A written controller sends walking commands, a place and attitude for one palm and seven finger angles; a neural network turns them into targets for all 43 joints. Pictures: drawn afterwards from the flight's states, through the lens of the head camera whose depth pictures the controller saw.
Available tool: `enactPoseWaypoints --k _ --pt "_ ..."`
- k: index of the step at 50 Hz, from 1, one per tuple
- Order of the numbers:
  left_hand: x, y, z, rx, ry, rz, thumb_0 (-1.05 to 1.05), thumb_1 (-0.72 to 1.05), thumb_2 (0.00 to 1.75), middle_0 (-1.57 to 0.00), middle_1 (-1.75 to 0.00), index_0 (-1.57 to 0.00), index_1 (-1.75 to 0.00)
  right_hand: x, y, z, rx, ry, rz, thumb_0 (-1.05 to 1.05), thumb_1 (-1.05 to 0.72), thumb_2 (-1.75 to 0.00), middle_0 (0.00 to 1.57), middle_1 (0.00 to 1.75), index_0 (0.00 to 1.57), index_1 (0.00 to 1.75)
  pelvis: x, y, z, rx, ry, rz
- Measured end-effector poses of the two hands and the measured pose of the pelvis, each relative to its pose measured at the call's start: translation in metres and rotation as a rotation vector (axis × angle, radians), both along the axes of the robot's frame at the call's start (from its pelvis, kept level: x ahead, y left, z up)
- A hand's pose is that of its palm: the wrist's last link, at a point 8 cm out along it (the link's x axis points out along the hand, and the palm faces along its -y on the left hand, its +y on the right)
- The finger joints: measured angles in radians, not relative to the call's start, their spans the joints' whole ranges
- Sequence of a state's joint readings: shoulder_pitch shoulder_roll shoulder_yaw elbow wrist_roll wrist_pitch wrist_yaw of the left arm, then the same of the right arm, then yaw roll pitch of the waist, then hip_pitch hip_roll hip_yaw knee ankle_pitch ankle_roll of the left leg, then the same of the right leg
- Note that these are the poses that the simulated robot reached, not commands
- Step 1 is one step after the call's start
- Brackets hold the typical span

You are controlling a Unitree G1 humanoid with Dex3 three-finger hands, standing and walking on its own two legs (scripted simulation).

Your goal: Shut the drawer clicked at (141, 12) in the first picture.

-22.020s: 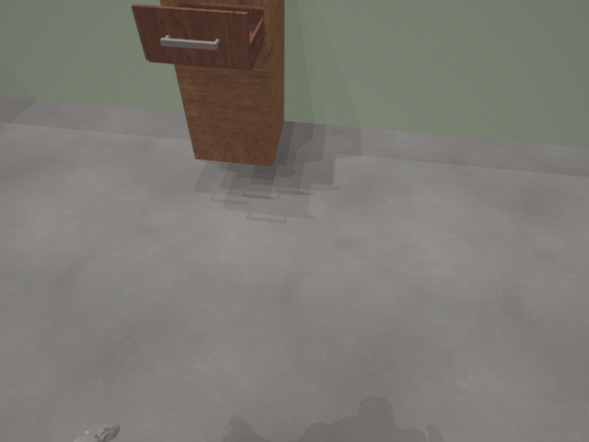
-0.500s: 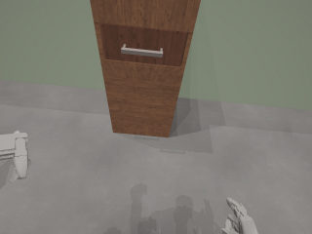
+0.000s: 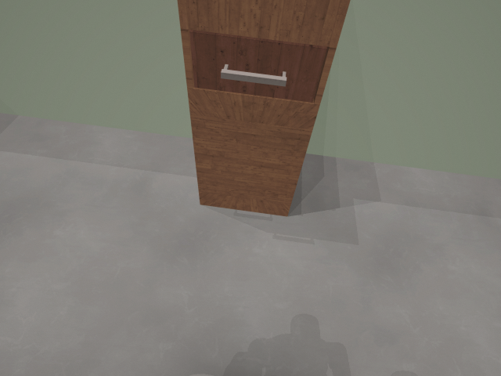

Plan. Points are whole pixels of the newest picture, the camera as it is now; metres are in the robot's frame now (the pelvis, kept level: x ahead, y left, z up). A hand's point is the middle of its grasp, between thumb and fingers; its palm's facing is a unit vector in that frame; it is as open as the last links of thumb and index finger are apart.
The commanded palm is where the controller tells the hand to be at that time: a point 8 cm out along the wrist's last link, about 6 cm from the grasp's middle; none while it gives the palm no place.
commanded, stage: let the arm hang, fingers relaxed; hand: left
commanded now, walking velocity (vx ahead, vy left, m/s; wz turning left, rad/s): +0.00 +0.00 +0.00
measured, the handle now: (254, 74) +0.90 +0.06 -0.01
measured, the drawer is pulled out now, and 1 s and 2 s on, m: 0.00 0.00 0.00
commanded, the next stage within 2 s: look to check the result in 0.60 s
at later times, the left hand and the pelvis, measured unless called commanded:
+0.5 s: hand out of the picture +0.06 +0.18 -0.17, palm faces -0.02 -0.98 -0.19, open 7.3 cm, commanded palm none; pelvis +0.02 +0.00 +0.00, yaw -1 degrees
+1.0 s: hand out of the picture +0.07 +0.17 -0.17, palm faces -0.01 -0.98 -0.21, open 7.4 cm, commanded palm none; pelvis +0.06 -0.01 +0.01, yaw -2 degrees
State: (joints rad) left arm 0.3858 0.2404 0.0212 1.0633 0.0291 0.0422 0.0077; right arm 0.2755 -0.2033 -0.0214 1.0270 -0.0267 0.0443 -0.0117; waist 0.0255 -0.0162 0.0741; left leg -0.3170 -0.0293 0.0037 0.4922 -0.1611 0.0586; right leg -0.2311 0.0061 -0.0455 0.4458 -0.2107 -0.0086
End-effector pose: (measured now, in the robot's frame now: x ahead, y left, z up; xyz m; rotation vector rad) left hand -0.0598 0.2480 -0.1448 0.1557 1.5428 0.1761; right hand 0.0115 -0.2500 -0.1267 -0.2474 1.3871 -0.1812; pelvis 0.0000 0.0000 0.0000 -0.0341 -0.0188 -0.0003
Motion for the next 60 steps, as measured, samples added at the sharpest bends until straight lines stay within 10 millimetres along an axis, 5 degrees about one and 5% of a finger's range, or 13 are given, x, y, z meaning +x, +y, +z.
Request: enactPoseWaypoints --k 3,7,21,28,60 --pt "-0.016 0.003 0.006 0.014 0.051 0.008 0.01 0.90 0.90 -0.60 -0.76 -0.59 -0.76 -0.007 0.008 -0.007 0.027 0.013 -0.022 0.01 -0.90 -0.90 0.20 0.30 0.21 0.30 0.001 0.002 0.000 0.002 -0.007 -0.004" --pt "-0.011 0.005 0.010 0.027 0.051 0.006 0.01 0.90 0.90 -0.45 -0.58 -0.44 -0.58 -0.010 0.018 -0.013 0.058 0.011 -0.040 0.01 -0.90 -0.90 0.20 0.30 0.21 0.30 0.003 0.005 0.001 0.005 -0.007 -0.008" --pt "0.097 -0.014 0.003 -0.009 -0.184 -0.063 0.00 0.91 0.90 -0.22 -0.32 -0.21 -0.32 0.007 0.024 -0.013 0.073 -0.026 -0.069 0.01 -0.91 -0.90 0.20 0.30 0.21 0.30 0.017 0.003 0.004 0.021 0.002 -0.018" --pt "0.126 -0.024 0.004 -0.023 -0.212 -0.080 0.00 0.91 0.90 -0.20 -0.30 -0.20 -0.30 0.015 0.020 -0.011 0.067 -0.018 -0.078 0.01 -0.91 -0.90 0.20 0.30 0.20 0.30 0.028 -0.001 0.005 0.026 0.009 -0.021" --pt "0.137 -0.038 0.007 -0.010 -0.145 -0.057 0.00 0.90 0.90 -0.20 -0.30 -0.20 -0.30 0.067 -0.003 -0.010 0.055 -0.039 -0.057 0.01 -0.91 -0.90 0.20 0.30 0.20 0.30 0.063 -0.018 0.008 0.032 0.000 -0.029"
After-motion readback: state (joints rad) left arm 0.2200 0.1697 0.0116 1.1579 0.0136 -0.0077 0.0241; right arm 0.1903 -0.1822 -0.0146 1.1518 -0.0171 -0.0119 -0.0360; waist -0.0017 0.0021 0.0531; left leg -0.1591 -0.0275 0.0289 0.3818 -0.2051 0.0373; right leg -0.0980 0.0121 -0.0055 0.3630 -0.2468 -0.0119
